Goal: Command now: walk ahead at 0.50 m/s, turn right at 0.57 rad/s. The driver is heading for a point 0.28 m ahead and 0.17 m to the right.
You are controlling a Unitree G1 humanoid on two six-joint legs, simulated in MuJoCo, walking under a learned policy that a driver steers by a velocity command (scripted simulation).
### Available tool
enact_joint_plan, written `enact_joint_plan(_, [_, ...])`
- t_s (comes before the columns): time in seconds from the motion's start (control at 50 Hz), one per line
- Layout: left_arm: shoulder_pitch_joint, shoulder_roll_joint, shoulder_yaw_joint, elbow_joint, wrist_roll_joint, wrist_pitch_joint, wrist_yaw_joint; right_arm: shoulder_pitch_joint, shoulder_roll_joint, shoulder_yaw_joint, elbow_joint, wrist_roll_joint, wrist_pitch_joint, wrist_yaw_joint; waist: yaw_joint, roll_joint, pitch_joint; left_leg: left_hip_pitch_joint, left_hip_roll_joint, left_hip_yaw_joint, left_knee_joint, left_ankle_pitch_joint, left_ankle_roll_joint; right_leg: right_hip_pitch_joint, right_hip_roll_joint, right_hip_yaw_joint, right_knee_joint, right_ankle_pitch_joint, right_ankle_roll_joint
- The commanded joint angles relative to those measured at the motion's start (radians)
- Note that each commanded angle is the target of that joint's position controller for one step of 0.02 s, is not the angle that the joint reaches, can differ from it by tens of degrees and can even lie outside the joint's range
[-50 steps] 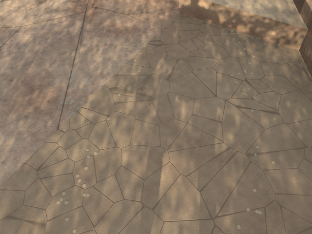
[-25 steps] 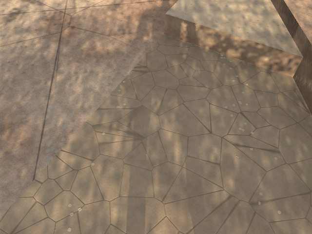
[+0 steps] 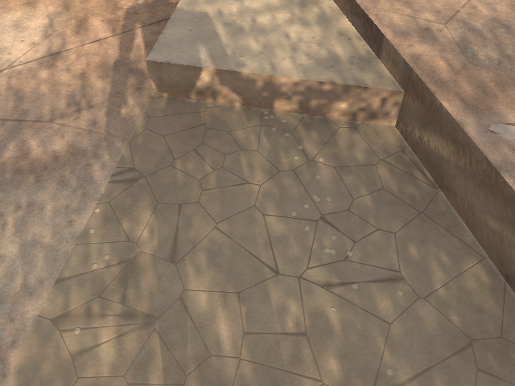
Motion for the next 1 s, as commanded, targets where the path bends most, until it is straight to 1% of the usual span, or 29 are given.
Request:
enact_joint_plan(0.02, [-0.029, 0.157, 0.037, -0.083, -0.002, -0.023, 0.023, 0.009, -0.083, -0.024, -0.061, -0.013, 0.008, -0.004, -0.039, -0.042, -0.085, -0.081, 0.016, -0.002, -0.134, 0.108, -0.037, 0.074, -0.253, 0.278, -0.208, 0.277, -0.188])
enact_joint_plan(0.04, [-0.014, 0.167, 0.040, -0.080, -0.004, -0.022, 0.030, -0.031, -0.072, -0.019, -0.073, -0.014, 0.010, -0.004, -0.026, -0.047, -0.071, -0.084, 0.005, 0.003, -0.212, 0.175, -0.048, 0.058, -0.235, 0.255, -0.209, 0.275, -0.175])
enact_joint_plan(0.1, [0.023, 0.170, 0.042, -0.073, -0.011, -0.011, 0.041, -0.140, -0.044, -0.004, -0.099, -0.007, 0.005, 0.008, 0.019, -0.086, -0.054, -0.011, -0.046, 0.013, -0.451, 0.377, -0.057, 0.014, -0.181, 0.209, -0.194, 0.177, -0.121])
enact_joint_plan(0.16, [0.077, 0.171, 0.045, -0.056, -0.016, -0.002, 0.043, -0.213, -0.060, -0.005, -0.123, 0.009, -0.005, 0.022, 0.050, -0.101, -0.047, 0.034, -0.076, 0.003, -0.558, 0.436, -0.050, 0.039, -0.203, 0.264, -0.164, 0.096, -0.104])
enact_joint_plan(0.22, [0.093, 0.161, 0.044, -0.051, -0.016, 0.007, 0.050, -0.206, -0.098, -0.018, -0.125, 0.012, -0.019, 0.034, 0.033, -0.120, -0.052, 0.048, -0.079, -0.028, -0.619, 0.352, -0.019, 0.138, -0.241, 0.354, -0.074, 0.080, -0.087])
enact_joint_plan(0.24, [0.086, 0.163, 0.046, -0.053, -0.013, 0.010, 0.051, -0.180, -0.110, -0.023, -0.120, 0.013, -0.024, 0.034, 0.016, -0.137, -0.056, 0.077, -0.079, -0.027, -0.624, 0.305, -0.004, 0.154, -0.250, 0.378, -0.043, 0.102, -0.078])
enact_joint_plan(0.26, [0.065, 0.155, 0.044, -0.057, -0.009, 0.015, 0.053, -0.115, -0.122, -0.031, -0.101, 0.006, -0.029, 0.032, -0.021, -0.147, -0.070, 0.142, -0.086, -0.005, -0.662, 0.303, 0.019, 0.168, -0.233, 0.370, 0.022, 0.189, -0.057])
enact_joint_plan(0.28, [0.057, 0.122, 0.033, -0.066, -0.004, 0.016, 0.053, -0.026, -0.148, -0.043, -0.079, -0.013, -0.036, 0.026, -0.064, -0.135, -0.138, 0.290, -0.064, -0.001, -0.684, 0.364, 0.053, 0.157, -0.173, 0.326, 0.158, 0.299, -0.018])
enact_joint_plan(0.3, [0.063, 0.077, 0.014, -0.093, 0.014, 0.016, 0.054, 0.096, -0.202, -0.053, -0.074, -0.039, -0.040, 0.021, -0.107, -0.039, -0.291, 0.543, 0.096, -0.143, -0.624, 0.529, 0.117, 0.051, -0.110, 0.256, 0.416, 0.165, 0.028])
enact_joint_plan(0.32, [0.237, 0.018, -0.003, -0.102, -0.007, 0.009, 0.056, 0.152, -0.263, -0.067, -0.043, -0.049, -0.023, 0.026, -0.033, 0.302, -0.409, 0.850, 0.322, -0.566, -0.660, 0.626, 0.315, -0.293, 0.043, 0.151, 0.750, -0.428, 0.107])
enact_joint_plan(0.34, [0.270, 0.117, 0.009, -0.069, -0.012, 0.008, 0.057, 0.155, -0.175, -0.049, -0.049, -0.010, -0.016, 0.034, -0.049, 0.232, -0.412, 0.838, 0.347, -0.668, -0.691, 0.527, 0.328, -0.376, -0.017, 0.203, 0.891, -0.482, 0.128])
enact_joint_plan(0.36, [0.166, 0.165, 0.023, -0.073, -0.014, 0.016, 0.057, 0.104, -0.112, -0.029, -0.063, -0.002, -0.008, 0.032, -0.076, 0.132, -0.291, 0.731, 0.300, -0.495, -0.688, 0.572, 0.291, -0.406, -0.045, 0.195, 0.934, -0.418, 0.144])
enact_joint_plan(0.38, [0.087, 0.166, 0.024, -0.086, -0.005, 0.024, 0.061, 0.056, -0.086, -0.015, -0.065, -0.011, 0.001, 0.033, -0.072, 0.051, -0.229, 0.622, 0.250, -0.359, -0.687, 0.676, 0.263, -0.388, -0.076, 0.159, 0.909, -0.371, 0.154])
enact_joint_plan(0.4, [0.036, 0.155, 0.025, -0.102, 0.007, 0.029, 0.063, 0.026, -0.067, -0.006, -0.055, -0.014, 0.006, 0.034, -0.060, 0.032, -0.173, 0.524, 0.213, -0.278, -0.696, 0.782, 0.255, -0.370, -0.101, 0.149, 0.846, -0.343, 0.158])
enact_joint_plan(0.42, [0.032, 0.132, 0.023, -0.107, 0.005, 0.037, 0.059, 0.010, -0.054, 0.003, -0.044, -0.019, 0.007, 0.035, -0.033, 0.046, -0.154, 0.451, 0.177, -0.213, -0.717, 0.818, 0.240, -0.315, -0.127, 0.138, 0.772, -0.329, 0.155])
enact_joint_plan(0.46, [0.052, 0.062, 0.004, -0.106, 0.001, 0.051, 0.058, -0.017, -0.054, 0.005, -0.017, -0.021, 0.009, 0.036, -0.001, 0.096, -0.153, 0.370, 0.136, -0.132, -0.753, 0.864, 0.238, -0.211, -0.134, 0.092, 0.587, -0.300, 0.166])
enact_joint_plan(0.52, [0.031, 0.043, -0.009, -0.108, 0.011, 0.060, 0.059, -0.054, -0.111, -0.009, 0.006, -0.013, 0.023, 0.029, 0.005, 0.111, -0.203, 0.321, 0.129, -0.066, -0.769, 0.904, 0.249, -0.058, -0.136, 0.045, 0.364, -0.164, 0.177])
enact_joint_plan(0.56, [0.005, 0.061, -0.008, -0.107, 0.009, 0.068, 0.056, -0.046, -0.124, -0.010, 0.024, -0.003, 0.035, 0.026, -0.008, 0.109, -0.215, 0.327, 0.130, -0.055, -0.774, 0.807, 0.240, -0.001, -0.131, 0.031, 0.272, -0.071, 0.172])
enact_joint_plan(0.6, [-0.025, 0.073, -0.005, -0.108, 0.012, 0.076, 0.053, -0.049, -0.122, -0.004, 0.039, 0.003, 0.046, 0.026, -0.009, 0.096, -0.191, 0.303, 0.123, -0.055, -0.771, 0.625, 0.222, 0.058, -0.125, 0.019, 0.169, -0.001, 0.153])
enact_joint_plan(0.64, [-0.053, 0.079, -0.002, -0.114, 0.025, 0.077, 0.053, -0.042, -0.097, 0.010, 0.057, 0.009, 0.052, 0.028, 0.000, 0.080, -0.151, 0.254, 0.084, -0.054, -0.757, 0.360, 0.166, 0.146, -0.123, 0.020, 0.015, 0.098, 0.116])
enact_joint_plan(0.66, [-0.078, 0.108, 0.001, -0.133, 0.036, 0.077, 0.057, -0.015, -0.070, 0.023, 0.069, -0.002, 0.051, 0.029, -0.010, 0.039, -0.141, 0.216, 0.053, -0.047, -0.739, 0.215, 0.113, 0.199, -0.183, 0.088, -0.024, 0.202, 0.089])
enact_joint_plan(0.68, [-0.097, 0.157, 0.007, -0.152, 0.037, 0.079, 0.065, 0.038, -0.054, 0.030, 0.076, -0.026, 0.049, 0.033, -0.056, -0.061, -0.154, 0.174, -0.015, 0.000, -0.683, 0.059, 0.066, 0.249, -0.271, 0.167, 0.002, 0.346, 0.048])
enact_joint_plan(0.7, [-0.136, 0.144, 0.003, -0.138, 0.031, 0.082, 0.063, 0.106, -0.022, 0.039, 0.092, -0.021, 0.054, 0.030, -0.105, -0.170, -0.172, 0.240, -0.056, 0.055, -0.700, -0.008, 0.034, 0.162, -0.279, 0.175, 0.008, 0.174, 0.003])
enact_joint_plan(0.72, [-0.164, 0.094, -0.005, -0.151, 0.027, 0.079, 0.052, 0.051, -0.056, 0.037, 0.097, -0.022, 0.063, 0.025, -0.068, -0.133, -0.122, 0.269, -0.059, 0.062, -0.694, 0.038, 0.016, 0.095, -0.222, 0.146, 0.002, 0.044, 0.025])
enact_joint_plan(0.74, [-0.160, 0.078, -0.009, -0.146, 0.034, 0.075, 0.047, 0.017, -0.076, 0.032, 0.095, -0.019, 0.069, 0.021, -0.050, -0.109, -0.091, 0.256, -0.059, 0.061, -0.688, 0.069, 0.017, 0.077, -0.195, 0.128, 0.007, 0.034, 0.051])
enact_joint_plan(0.76, [-0.151, 0.087, -0.009, -0.143, 0.035, 0.068, 0.044, 0.014, -0.080, 0.031, 0.101, -0.016, 0.075, 0.017, -0.047, -0.097, -0.080, 0.256, -0.053, 0.056, -0.680, 0.100, 0.022, 0.074, -0.182, 0.118, 0.018, 0.084, 0.065])
enact_joint_plan(0.78, [-0.142, 0.094, -0.007, -0.136, 0.031, 0.061, 0.043, 0.023, -0.086, 0.031, 0.105, -0.018, 0.079, 0.014, -0.048, -0.093, -0.082, 0.261, -0.049, 0.053, -0.676, 0.133, 0.022, 0.081, -0.180, 0.114, 0.031, 0.133, 0.069])
enact_joint_plan(0.86, [-0.124, 0.085, -0.009, -0.120, 0.023, 0.051, 0.046, 0.020, -0.086, 0.033, 0.130, -0.011, 0.080, 0.011, -0.044, -0.066, -0.117, 0.302, -0.036, 0.045, -0.657, 0.237, 0.024, 0.119, -0.176, 0.102, 0.076, 0.295, 0.066])
enact_joint_plan(1.0, [-0.133, 0.084, -0.007, -0.086, 0.021, 0.051, 0.044, 0.003, -0.092, 0.031, 0.181, -0.006, 0.101, 0.004, -0.049, -0.031, -0.119, 0.350, -0.032, 0.043, -0.655, 0.272, 0.019, 0.118, -0.167, 0.092, 0.074, 0.323, 0.062])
